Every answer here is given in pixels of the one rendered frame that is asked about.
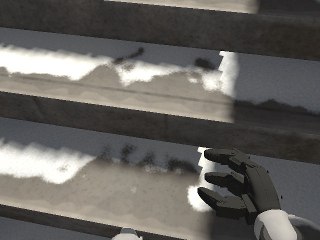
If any robot left shin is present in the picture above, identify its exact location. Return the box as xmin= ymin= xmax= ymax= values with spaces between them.
xmin=111 ymin=227 xmax=137 ymax=240

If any robot right hand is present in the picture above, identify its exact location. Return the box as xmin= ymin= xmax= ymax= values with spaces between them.
xmin=197 ymin=148 xmax=283 ymax=226

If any right robot forearm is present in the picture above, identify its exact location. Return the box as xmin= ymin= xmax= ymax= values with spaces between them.
xmin=254 ymin=209 xmax=305 ymax=240

